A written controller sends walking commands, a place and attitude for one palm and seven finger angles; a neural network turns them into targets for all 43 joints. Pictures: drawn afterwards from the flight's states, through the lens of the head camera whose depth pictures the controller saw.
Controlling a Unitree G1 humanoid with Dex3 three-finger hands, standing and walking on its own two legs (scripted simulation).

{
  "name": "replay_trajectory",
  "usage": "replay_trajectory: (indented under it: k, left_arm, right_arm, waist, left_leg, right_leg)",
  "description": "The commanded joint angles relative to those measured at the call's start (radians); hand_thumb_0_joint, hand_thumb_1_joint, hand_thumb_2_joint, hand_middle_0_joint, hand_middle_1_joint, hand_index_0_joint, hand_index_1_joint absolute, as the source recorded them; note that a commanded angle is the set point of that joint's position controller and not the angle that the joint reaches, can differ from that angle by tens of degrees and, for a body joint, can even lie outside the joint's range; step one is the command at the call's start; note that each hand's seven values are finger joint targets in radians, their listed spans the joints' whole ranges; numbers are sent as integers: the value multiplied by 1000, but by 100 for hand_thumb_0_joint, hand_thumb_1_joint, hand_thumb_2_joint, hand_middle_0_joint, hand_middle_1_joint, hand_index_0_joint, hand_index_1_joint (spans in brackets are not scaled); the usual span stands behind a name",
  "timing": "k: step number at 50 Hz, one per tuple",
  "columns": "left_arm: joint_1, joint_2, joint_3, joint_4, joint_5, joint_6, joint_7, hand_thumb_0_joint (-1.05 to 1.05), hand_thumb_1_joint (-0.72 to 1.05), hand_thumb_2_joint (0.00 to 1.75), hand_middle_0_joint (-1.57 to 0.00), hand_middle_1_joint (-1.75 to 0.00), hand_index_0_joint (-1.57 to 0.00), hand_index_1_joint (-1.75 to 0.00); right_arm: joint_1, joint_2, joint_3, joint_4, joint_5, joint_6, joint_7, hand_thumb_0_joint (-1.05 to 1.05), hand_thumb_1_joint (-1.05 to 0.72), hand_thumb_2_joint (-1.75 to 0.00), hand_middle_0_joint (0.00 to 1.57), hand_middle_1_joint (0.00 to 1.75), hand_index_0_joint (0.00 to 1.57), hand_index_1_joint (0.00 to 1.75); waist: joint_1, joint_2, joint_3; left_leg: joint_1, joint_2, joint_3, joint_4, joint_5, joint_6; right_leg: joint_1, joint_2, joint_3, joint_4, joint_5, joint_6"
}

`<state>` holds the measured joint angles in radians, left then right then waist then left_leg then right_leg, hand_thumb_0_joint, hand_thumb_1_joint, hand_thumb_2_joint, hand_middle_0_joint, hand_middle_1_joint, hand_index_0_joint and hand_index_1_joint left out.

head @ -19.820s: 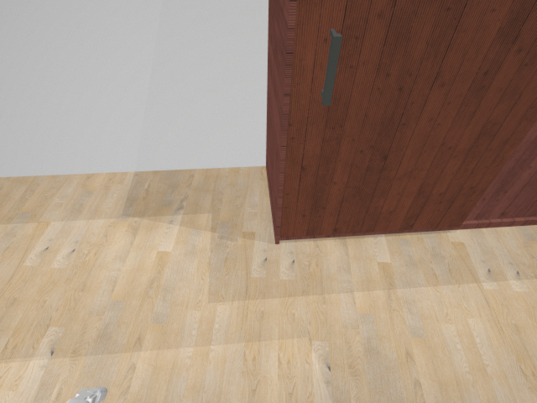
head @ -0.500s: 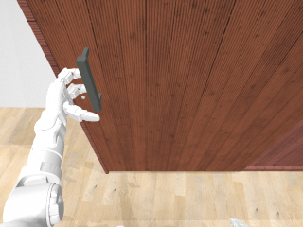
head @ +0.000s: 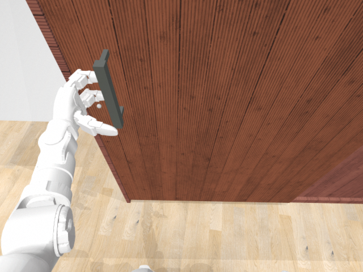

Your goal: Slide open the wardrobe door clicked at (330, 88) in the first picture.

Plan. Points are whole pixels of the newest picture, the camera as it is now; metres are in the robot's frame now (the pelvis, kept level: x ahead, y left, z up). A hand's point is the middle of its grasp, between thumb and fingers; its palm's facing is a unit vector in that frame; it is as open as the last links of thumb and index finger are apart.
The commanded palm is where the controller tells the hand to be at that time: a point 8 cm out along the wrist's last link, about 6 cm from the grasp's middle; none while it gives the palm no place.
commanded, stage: slide the fingers in behind the handle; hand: left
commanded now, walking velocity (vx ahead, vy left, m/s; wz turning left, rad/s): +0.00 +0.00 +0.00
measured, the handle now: (112, 92) +0.49 +0.16 +0.11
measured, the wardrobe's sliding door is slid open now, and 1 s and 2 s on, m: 0.00 0.00 0.00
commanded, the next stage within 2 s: grip the handle and tug to test in 1.64 s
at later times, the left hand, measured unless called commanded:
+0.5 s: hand (109, 114) +0.42 +0.16 +0.11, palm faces -0.04 -1.00 +0.00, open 14.0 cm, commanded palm +0.40 +0.21 +0.11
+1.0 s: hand (118, 113) +0.43 +0.14 +0.11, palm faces -0.01 -1.00 -0.01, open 14.1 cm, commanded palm +0.39 +0.19 +0.11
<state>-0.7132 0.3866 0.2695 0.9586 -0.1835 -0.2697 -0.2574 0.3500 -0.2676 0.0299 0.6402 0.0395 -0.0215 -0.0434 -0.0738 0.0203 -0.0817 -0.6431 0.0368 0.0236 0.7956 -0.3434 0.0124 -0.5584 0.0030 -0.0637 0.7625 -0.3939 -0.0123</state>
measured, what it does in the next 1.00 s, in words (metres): stands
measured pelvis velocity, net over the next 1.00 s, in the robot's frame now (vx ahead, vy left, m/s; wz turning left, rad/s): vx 0.00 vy -0.01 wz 0.00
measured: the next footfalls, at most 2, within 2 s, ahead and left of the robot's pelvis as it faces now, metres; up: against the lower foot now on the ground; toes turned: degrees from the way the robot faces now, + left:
none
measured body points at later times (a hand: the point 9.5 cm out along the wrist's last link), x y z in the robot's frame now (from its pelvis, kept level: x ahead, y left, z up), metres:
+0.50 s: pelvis +0.00 +0.01 +0.00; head +0.04 +0.01 +0.45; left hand +0.42 +0.21 +0.11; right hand +0.10 -0.25 -0.10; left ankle +0.03 +0.11 -0.71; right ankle -0.01 -0.11 -0.71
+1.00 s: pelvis +0.00 -0.01 +0.00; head +0.04 -0.01 +0.45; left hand +0.42 +0.19 +0.11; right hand +0.09 -0.26 -0.11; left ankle +0.03 +0.11 -0.71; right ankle -0.01 -0.11 -0.71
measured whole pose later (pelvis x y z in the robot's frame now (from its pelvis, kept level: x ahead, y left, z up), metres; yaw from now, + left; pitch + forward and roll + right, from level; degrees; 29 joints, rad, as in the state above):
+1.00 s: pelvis +0.00 -0.01 +0.00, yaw +0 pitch +8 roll -1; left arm -0.58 0.26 0.19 0.78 -0.17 -0.23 -0.13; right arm 0.33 -0.25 0.02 0.64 0.04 -0.03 -0.03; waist -0.06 0.03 -0.08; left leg -0.56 0.04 0.03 0.76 -0.34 0.01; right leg -0.49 0.01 -0.05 0.74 -0.39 -0.02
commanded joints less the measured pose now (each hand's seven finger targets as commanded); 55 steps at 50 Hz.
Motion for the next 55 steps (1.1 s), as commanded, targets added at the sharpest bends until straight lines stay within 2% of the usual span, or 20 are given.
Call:
replay_trajectory:
  k: [1,2,5,9,10,14,19,24,26,29,30,31,38,39,41,42,44,50,53,55]
  left_arm:
    - [-387,184,36,-227,-16,-58,-4,0,-50,30,-30,-120,-30,-120]
    - [-406,189,37,-241,-18,-60,-1,0,-50,30,-30,-120,-30,-120]
    - [-350,225,80,-310,-19,-73,21,0,-50,30,-30,-120,-30,-120]
    - [-335,178,42,-368,-10,-83,37,0,-50,30,-30,-120,-30,-120]
    - [-310,157,28,-388,-8,-81,38,0,-50,30,-30,-120,-30,-120]
    - [-269,129,17,-368,-17,-49,44,0,-50,30,-30,-120,-30,-120]
    - [-313,55,-52,-419,-16,-32,55,0,-50,30,-30,-120,-30,-120]
    - [-292,73,-26,-429,-5,-44,91,0,-50,30,-30,-120,-30,-120]
    - [-297,41,-54,-414,5,-40,100,0,-50,30,-30,-120,-30,-120]
    - [-286,74,-21,-383,15,-34,117,0,-50,30,-30,-120,-30,-120]
    - [-294,85,-15,-391,20,-36,119,0,-50,30,-30,-120,-30,-120]
    - [-300,48,-45,-401,17,-34,116,0,-50,30,-30,-120,-30,-120]
    - [-263,42,-30,-429,4,-52,119,0,-50,30,-30,-120,-30,-120]
    - [-258,54,-31,-427,8,-55,119,0,-50,30,-30,-120,-30,-120]
    - [-268,-1,-76,-422,6,-44,115,0,-50,30,-30,-120,-30,-120]
    - [-257,33,-43,-399,8,-37,118,0,-50,30,-30,-120,-30,-120]
    - [-275,44,-44,-374,11,-27,120,0,-50,30,-30,-120,-30,-120]
    - [-275,24,-55,-430,6,-49,117,0,-50,30,-30,-120,-30,-120]
    - [-293,-25,-99,-437,6,-55,115,0,-50,30,-30,-120,-30,-120]
    - [-279,-7,-88,-411,8,-55,120,0,-50,30,-30,-120,-30,-120]
  right_arm:
    - [39,-152,-58,-113,3,-29,-8,0,-90,-90,20,30,20,30]
    - [32,-151,-58,-114,5,-30,-9,0,-90,-90,20,30,20,30]
    - [19,-147,-55,-135,3,-32,-10,0,-90,-90,20,30,20,30]
    - [10,-138,-55,-137,3,-38,-8,0,-90,-90,20,30,20,30]
    - [3,-135,-57,-140,4,-42,-5,0,-90,-90,20,30,20,30]
    - [0,-137,-58,-138,5,-42,-7,0,-90,-90,20,30,20,30]
    - [-10,-133,-59,-134,8,-50,-7,0,-90,-90,20,30,20,30]
    - [-14,-134,-60,-122,0,-57,-2,0,-90,-90,20,30,20,30]
    - [-23,-127,-56,-123,2,-57,2,0,-90,-90,20,30,20,30]
    - [-18,-132,-57,-123,-3,-54,2,0,-90,-90,20,30,20,30]
    - [-23,-130,-56,-124,-2,-51,1,0,-90,-90,20,30,20,30]
    - [-29,-124,-54,-129,-2,-53,3,0,-90,-90,20,30,20,30]
    - [-25,-122,-59,-128,-4,-58,7,0,-90,-90,20,30,20,30]
    - [-21,-126,-59,-127,-5,-55,6,0,-90,-90,20,30,20,30]
    - [-23,-119,-58,-126,-2,-55,9,0,-90,-90,20,30,20,30]
    - [-20,-123,-61,-122,-2,-52,7,0,-90,-90,20,30,20,30]
    - [-18,-126,-58,-116,-1,-46,4,0,-90,-90,20,30,20,30]
    - [-24,-120,-63,-124,-3,-52,7,0,-90,-90,20,30,20,30]
    - [-24,-115,-63,-120,-1,-56,10,0,-90,-90,20,30,20,30]
    - [-20,-121,-64,-114,-2,-56,10,0,-90,-90,20,30,20,30]
  waist:
    - [-8,5,-339]
    - [-13,6,-323]
    - [17,23,-364]
    - [7,30,-338]
    - [14,67,-349]
    - [5,10,-303]
    - [-9,38,-305]
    - [7,20,-324]
    - [2,25,-301]
    - [10,-21,-294]
    - [11,3,-303]
    - [11,23,-308]
    - [21,11,-348]
    - [18,-10,-343]
    - [4,-21,-320]
    - [14,-25,-306]
    - [3,-42,-263]
    - [12,-3,-338]
    - [1,4,-327]
    - [1,-24,-306]
  left_leg:
    - [286,-31,-42,-84,211,25]
    - [278,-32,-38,-89,197,26]
    - [299,-33,-37,-94,225,24]
    - [314,-30,-36,-95,242,24]
    - [336,-30,-32,-97,249,21]
    - [313,-29,-34,-106,225,22]
    - [361,-25,-47,-109,244,16]
    - [364,-27,-47,-104,261,13]
    - [350,-27,-46,-112,239,10]
    - [319,-32,-42,-112,217,16]
    - [328,-31,-39,-113,230,15]
    - [332,-34,-34,-112,232,14]
    - [351,-34,-29,-104,267,14]
    - [335,-34,-30,-104,267,16]
    - [328,-35,-25,-107,261,19]
    - [310,-37,-24,-107,244,18]
    - [284,-40,-22,-114,207,22]
    - [329,-41,-18,-107,235,22]
    - [336,-41,-19,-104,236,21]
    - [319,-39,-22,-106,224,23]
  right_leg:
    - [59,39,27,-99,302,-7]
    - [62,37,31,-105,296,-5]
    - [101,39,31,-96,317,-9]
    - [90,41,26,-97,322,-10]
    - [83,42,28,-97,330,-10]
    - [86,42,21,-109,313,-8]
    - [54,41,14,-111,303,-11]
    - [74,38,15,-105,322,-11]
    - [63,36,12,-105,308,-9]
    - [84,36,17,-110,301,-9]
    - [87,32,22,-109,319,-9]
    - [89,32,22,-108,325,-9]
    - [120,37,26,-107,371,-9]
    - [133,36,26,-106,374,-9]
    - [121,35,25,-111,385,-4]
    - [124,33,29,-116,376,-4]
    - [121,31,33,-130,346,-2]
    - [138,31,39,-123,376,-4]
    - [118,33,34,-122,376,-3]
    - [114,33,36,-126,364,-2]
